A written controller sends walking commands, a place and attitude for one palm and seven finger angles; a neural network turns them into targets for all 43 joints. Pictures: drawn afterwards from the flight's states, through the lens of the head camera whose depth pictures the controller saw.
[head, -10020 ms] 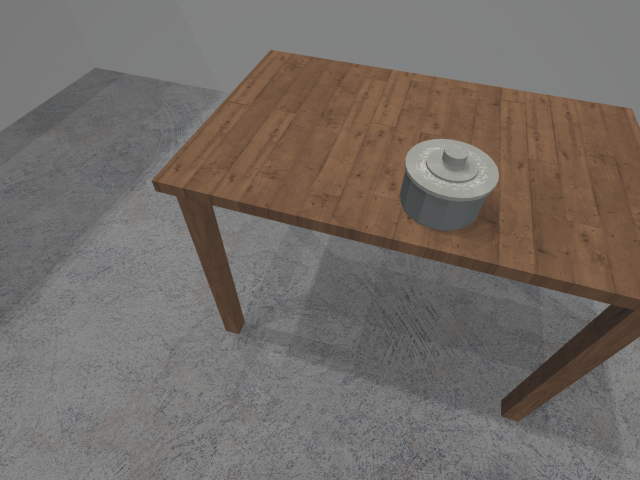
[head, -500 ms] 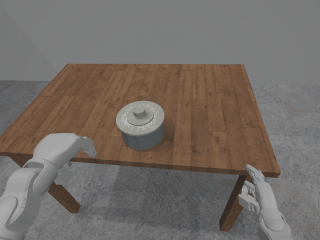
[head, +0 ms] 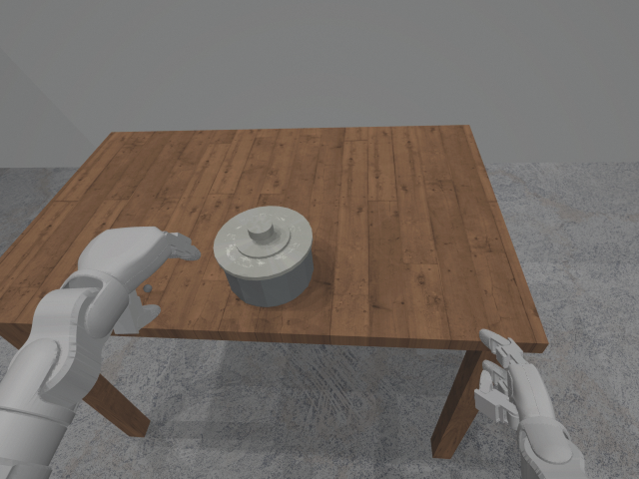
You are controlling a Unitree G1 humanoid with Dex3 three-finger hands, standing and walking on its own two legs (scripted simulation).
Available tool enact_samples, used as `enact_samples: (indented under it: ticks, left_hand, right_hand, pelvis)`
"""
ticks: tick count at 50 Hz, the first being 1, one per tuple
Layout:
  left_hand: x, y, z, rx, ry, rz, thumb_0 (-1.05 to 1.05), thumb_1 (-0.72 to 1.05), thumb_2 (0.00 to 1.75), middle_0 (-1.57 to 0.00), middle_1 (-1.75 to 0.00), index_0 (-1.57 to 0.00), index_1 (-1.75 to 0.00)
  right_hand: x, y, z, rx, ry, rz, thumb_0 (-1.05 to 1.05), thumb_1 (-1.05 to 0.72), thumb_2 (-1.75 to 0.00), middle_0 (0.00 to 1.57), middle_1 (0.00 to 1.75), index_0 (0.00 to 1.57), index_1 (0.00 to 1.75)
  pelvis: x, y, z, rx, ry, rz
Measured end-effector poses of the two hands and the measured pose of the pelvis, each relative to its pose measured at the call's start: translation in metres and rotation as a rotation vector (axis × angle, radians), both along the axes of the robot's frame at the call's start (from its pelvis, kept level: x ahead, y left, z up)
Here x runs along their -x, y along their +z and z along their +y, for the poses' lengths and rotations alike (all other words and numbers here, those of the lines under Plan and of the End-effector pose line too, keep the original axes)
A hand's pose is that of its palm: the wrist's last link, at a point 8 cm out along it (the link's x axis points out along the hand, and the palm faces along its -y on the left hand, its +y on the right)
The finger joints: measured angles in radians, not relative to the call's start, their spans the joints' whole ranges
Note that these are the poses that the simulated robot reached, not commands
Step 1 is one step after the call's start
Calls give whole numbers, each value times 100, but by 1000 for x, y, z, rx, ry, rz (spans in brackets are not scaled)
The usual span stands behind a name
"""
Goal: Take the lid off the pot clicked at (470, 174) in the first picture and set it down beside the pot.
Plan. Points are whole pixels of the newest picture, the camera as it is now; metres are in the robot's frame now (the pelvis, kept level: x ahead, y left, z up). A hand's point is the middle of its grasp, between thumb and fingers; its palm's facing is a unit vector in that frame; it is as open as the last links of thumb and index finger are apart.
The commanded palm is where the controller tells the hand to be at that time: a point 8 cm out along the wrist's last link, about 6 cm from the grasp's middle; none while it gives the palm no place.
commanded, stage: move the open hand above the knob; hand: left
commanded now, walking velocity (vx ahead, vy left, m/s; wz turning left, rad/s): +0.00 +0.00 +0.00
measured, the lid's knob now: (260, 228) +0.48 +0.15 +0.04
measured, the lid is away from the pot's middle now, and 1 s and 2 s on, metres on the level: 0.00 0.00 0.00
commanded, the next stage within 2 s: none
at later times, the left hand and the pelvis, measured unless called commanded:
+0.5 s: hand (189, 256) +0.36 +0.20 +0.11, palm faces -0.24 -0.06 -0.97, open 10.0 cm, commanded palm +0.34 +0.21 +0.18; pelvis +0.00 +0.00 +0.00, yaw +0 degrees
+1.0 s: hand (210, 238) +0.39 +0.18 +0.11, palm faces -0.26 -0.05 -0.97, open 10.0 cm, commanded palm +0.39 +0.18 +0.18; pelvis +0.01 +0.00 +0.00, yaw +0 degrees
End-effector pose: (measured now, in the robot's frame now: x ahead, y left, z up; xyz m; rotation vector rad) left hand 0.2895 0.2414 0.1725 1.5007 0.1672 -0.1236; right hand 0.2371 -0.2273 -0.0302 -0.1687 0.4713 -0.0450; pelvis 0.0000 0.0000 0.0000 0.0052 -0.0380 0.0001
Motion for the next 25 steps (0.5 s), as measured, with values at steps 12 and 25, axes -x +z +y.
enact_samples:
  ticks: [12, 25]
  left_hand:
    - [-26, -5, -11, 1, 3, 77, 0, -27, 140, -85, -9, -85, -9]
    - [-58, -3, -33, -2, -34, 58, 0, -27, 140, -85, -9, -85, -8]
  right_hand:
    - [-2, 0, -4, -7, -8, -2, 2, -90, -90, 20, 30, 25, 35]
    - [-2, 0, -4, -21, -21, 1, 2, -90, -90, 20, 30, 27, 36]
  pelvis:
    - [-1, -1, -2, -2, 8, 7]
    - [-5, -2, -3, -6, 3, 22]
